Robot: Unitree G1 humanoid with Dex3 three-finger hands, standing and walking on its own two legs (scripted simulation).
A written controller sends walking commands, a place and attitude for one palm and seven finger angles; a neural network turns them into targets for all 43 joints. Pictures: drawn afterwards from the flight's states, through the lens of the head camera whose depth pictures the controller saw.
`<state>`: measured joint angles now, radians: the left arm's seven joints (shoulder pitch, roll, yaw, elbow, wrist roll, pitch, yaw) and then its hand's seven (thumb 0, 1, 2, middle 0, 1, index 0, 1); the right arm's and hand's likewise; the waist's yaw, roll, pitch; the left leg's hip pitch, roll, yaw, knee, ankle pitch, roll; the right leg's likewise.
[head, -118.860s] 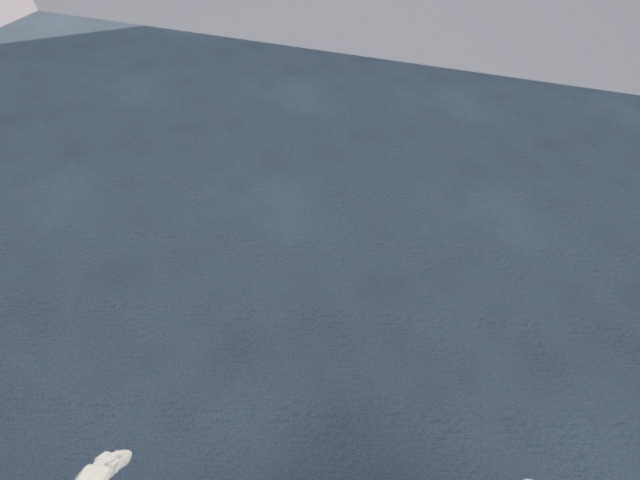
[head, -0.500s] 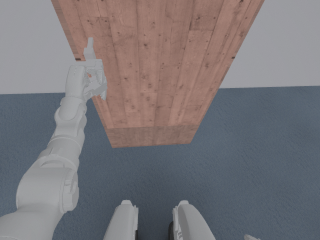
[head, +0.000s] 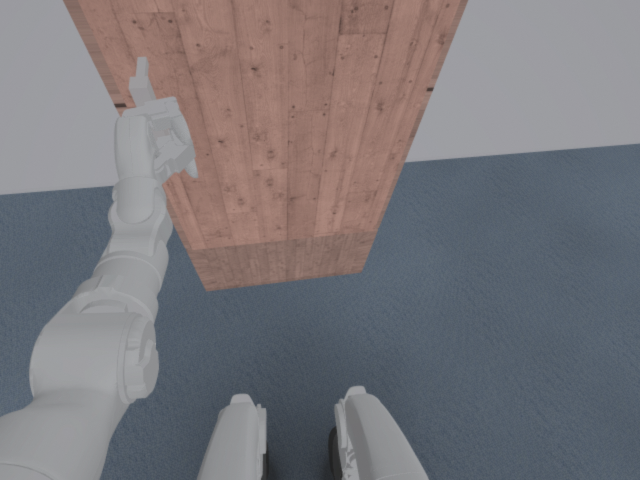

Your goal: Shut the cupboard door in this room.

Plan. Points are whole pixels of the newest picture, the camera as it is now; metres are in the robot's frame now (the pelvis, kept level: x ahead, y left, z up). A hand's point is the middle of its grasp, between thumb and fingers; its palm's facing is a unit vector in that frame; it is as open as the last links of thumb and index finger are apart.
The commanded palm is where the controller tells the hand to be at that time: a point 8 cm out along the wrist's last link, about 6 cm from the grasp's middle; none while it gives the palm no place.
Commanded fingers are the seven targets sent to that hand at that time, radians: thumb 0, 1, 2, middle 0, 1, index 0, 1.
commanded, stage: pull the fist back off the door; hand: left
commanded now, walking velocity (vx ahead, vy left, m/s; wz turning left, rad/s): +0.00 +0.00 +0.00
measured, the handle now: (156, 115) +0.58 +0.17 +0.07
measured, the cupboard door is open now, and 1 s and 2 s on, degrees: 0 0 0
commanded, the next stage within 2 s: draw the hand back to the body in 0.48 s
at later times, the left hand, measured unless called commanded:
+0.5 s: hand (191, 185) +0.45 +0.12 +0.08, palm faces +0.06 -1.00 -0.02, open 3.1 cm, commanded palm +0.43 +0.17 +0.08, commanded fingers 0.00 0.90 0.90 -1.30 -1.50 -1.30 -1.50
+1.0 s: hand (125, 194) +0.39 +0.16 +0.15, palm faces +0.08 -1.00 +0.00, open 3.1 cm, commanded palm +0.35 +0.22 +0.15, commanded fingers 0.00 0.90 0.90 -1.27 -1.47 -1.27 -1.47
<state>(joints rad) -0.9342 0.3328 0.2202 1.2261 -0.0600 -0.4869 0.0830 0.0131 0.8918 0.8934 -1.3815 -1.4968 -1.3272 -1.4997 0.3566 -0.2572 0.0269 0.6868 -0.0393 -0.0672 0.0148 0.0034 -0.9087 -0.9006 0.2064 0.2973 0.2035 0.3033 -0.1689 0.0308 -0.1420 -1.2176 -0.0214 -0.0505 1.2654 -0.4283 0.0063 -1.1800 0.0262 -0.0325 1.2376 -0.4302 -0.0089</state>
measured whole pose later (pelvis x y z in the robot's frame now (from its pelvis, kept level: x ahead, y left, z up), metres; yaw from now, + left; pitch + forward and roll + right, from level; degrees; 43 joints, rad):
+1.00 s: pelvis +0.09 -0.01 +0.07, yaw +0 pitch +10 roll +0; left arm 0.02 0.19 0.13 0.22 -0.24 -0.29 -0.10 0.01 0.90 0.90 -1.30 -1.50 -1.30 -1.50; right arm 0.27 -0.23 0.02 0.54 0.04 0.00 -0.04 0.01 -0.91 -0.90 0.21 0.30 0.20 0.30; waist -0.01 0.04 -0.12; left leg -0.65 -0.01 -0.04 0.92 -0.45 0.00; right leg -0.63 0.03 -0.01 0.91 -0.46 -0.02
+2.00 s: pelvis +0.10 +0.00 +0.13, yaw +0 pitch -4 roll +0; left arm 0.43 0.33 0.35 -0.36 -0.08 -0.04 0.10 0.01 0.89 0.89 -0.25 -0.35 -0.25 -0.35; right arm 0.20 -0.23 0.03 0.63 0.02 -0.10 -0.07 0.01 -0.91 -0.90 0.21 0.30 0.20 0.30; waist 0.07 0.07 0.00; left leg -0.12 -0.03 -0.03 0.45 -0.26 0.02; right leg -0.11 0.00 0.01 0.45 -0.27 0.00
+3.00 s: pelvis +0.03 +0.02 +0.11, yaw +0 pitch +0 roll -1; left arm 0.54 0.40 0.43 -0.46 -0.03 -0.18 0.14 0.01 0.89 0.89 -0.21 -0.30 -0.21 -0.30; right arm 0.22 -0.21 0.00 0.56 0.01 -0.02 -0.09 0.01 -0.91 -0.90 0.21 0.30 0.20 0.30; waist 0.00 0.01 -0.01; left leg -0.38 -0.03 -0.01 0.58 -0.21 0.05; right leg -0.34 0.01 0.01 0.54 -0.20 0.03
